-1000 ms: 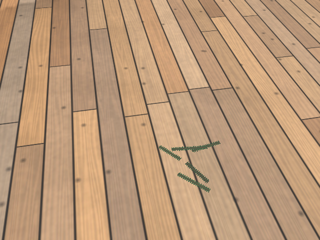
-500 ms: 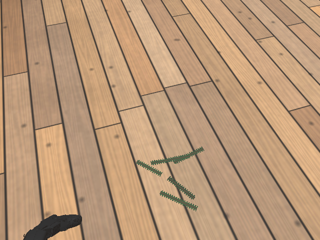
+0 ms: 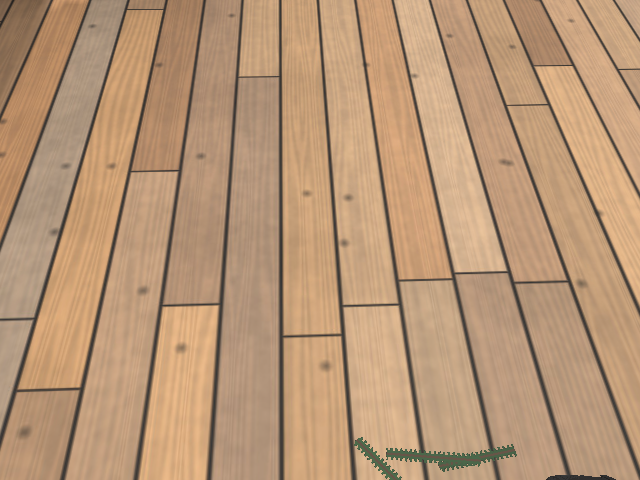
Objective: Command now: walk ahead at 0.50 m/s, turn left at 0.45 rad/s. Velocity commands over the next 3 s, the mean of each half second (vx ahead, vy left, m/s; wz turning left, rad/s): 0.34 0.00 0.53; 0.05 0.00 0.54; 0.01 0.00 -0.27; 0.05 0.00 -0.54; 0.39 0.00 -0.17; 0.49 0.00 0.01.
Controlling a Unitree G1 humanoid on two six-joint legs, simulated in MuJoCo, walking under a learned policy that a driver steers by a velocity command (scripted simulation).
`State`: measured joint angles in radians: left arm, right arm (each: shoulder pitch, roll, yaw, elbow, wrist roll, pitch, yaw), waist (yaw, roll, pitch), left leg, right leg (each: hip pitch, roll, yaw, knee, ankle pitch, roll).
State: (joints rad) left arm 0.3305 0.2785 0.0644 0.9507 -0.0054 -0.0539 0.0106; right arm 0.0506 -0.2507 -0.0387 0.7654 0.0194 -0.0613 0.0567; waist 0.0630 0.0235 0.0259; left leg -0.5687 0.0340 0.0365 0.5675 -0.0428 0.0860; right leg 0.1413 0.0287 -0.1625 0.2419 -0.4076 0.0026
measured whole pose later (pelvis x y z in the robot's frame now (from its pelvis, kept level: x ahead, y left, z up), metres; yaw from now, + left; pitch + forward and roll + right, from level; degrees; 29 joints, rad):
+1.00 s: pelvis +0.29 +0.05 +0.01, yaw +34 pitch +1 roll -2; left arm 0.10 0.33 0.08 0.80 0.00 0.03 0.02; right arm 0.21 -0.29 -0.06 0.63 -0.03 0.04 -0.01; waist 0.01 -0.04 0.05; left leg -0.31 0.01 0.00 0.57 -0.28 0.04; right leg -0.47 -0.06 -0.06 0.89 -0.47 0.04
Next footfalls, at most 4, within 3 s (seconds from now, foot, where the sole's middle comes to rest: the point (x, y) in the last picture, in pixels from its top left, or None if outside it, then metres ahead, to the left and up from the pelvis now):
0.02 left None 0.19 0.09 -0.76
0.48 right None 0.45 -0.05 -0.76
0.90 left None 0.28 0.16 -0.76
1.40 right None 0.36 -0.04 -0.76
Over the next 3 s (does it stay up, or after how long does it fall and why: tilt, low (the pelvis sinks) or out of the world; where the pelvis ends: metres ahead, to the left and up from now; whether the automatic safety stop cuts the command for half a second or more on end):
stays up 0.79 0.05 0.02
